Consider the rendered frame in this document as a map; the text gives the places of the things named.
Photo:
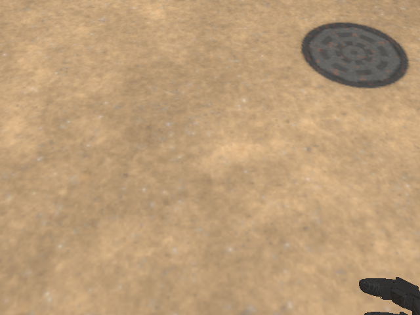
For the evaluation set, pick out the right robot hand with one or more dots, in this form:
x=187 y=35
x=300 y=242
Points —
x=401 y=292

